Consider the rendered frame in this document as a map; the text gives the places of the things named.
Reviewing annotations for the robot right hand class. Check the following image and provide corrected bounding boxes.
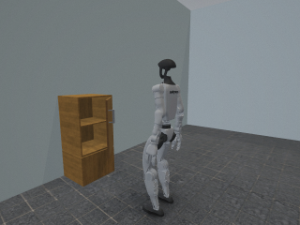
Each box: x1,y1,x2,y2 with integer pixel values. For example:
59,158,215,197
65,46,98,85
172,133,182,151

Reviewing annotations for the left robot upper arm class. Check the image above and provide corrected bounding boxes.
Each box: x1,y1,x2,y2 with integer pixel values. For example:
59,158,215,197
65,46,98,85
152,83,166,118

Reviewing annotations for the robot right shin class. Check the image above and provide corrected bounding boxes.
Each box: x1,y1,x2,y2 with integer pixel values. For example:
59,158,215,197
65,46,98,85
157,160,170,198

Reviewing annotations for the cupboard door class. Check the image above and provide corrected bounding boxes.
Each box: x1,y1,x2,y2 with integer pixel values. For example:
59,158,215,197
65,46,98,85
105,97,113,158

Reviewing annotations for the robot left forearm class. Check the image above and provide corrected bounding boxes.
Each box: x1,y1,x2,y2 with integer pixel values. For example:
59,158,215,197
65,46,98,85
150,110,164,145

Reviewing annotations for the robot left hand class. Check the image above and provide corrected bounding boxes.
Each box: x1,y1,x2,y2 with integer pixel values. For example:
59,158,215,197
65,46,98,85
145,143,158,167

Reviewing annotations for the handle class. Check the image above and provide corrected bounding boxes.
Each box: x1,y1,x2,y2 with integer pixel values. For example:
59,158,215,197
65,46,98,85
108,109,115,124

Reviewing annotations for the robot head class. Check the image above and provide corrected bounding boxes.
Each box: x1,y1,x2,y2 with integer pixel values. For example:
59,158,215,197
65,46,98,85
157,59,176,85

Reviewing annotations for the robot right forearm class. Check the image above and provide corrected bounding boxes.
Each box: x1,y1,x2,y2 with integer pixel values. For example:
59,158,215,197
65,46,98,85
174,112,185,134

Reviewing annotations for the right robot upper arm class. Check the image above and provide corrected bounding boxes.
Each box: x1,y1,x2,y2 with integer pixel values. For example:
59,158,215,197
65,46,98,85
176,84,184,114

